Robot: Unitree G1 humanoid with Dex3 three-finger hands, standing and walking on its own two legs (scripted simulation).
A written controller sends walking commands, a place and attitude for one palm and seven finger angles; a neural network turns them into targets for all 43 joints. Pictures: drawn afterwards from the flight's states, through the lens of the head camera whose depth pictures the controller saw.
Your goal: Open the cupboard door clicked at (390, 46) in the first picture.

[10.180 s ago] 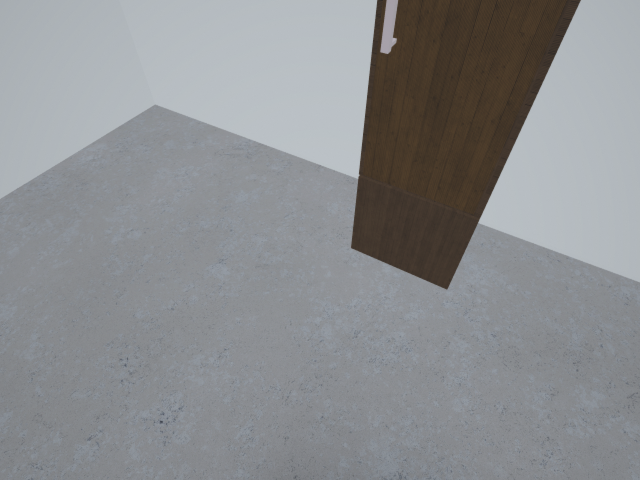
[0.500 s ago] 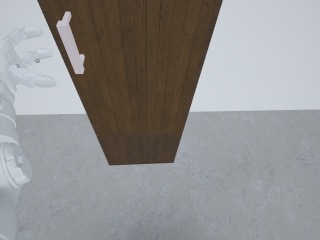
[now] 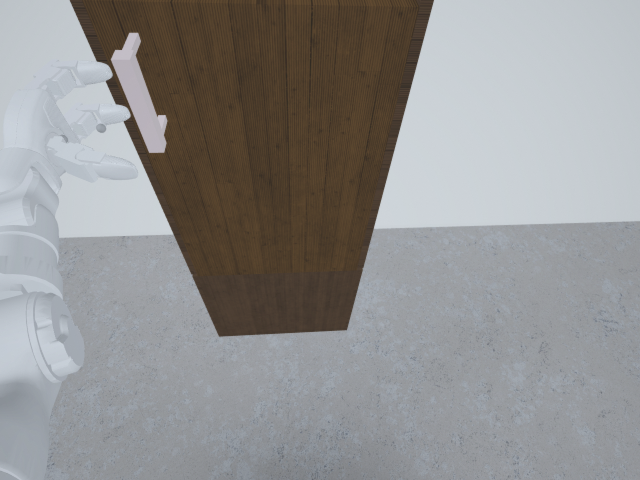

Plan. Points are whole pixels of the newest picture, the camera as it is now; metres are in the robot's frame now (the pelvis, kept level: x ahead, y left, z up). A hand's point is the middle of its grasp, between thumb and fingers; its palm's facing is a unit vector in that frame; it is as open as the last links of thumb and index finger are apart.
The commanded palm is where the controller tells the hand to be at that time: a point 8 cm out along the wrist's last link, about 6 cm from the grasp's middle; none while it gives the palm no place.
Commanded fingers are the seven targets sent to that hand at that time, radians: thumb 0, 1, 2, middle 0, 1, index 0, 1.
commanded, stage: slide the fingers in behind the handle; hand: left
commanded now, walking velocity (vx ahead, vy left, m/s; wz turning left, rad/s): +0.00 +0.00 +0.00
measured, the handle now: (145, 96) +0.55 +0.19 +0.17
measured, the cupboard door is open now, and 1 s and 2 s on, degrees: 0 1 1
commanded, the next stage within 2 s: close the thumb around the handle in 1.26 s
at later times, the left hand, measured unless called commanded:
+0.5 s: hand (136, 124) +0.49 +0.19 +0.17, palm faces +0.00 -1.00 +0.01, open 14.0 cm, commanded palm +0.47 +0.24 +0.17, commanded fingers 0.00 -0.50 0.30 -0.30 -1.20 -0.30 -1.20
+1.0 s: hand (148, 129) +0.48 +0.17 +0.17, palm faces +0.01 -1.00 +0.01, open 14.1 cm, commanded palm +0.46 +0.22 +0.17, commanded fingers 0.00 -0.50 0.30 -0.30 -1.20 -0.30 -1.20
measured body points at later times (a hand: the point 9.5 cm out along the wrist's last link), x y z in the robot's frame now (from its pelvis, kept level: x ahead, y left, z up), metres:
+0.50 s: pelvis -0.01 +0.00 +0.00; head +0.06 +0.01 +0.44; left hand +0.49 +0.24 +0.17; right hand +0.02 -0.27 -0.11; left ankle +0.00 +0.11 -0.72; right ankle -0.02 -0.13 -0.72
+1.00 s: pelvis +0.00 +0.00 +0.00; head +0.05 +0.00 +0.45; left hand +0.48 +0.23 +0.17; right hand +0.03 -0.27 -0.11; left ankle +0.00 +0.11 -0.72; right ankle -0.02 -0.13 -0.72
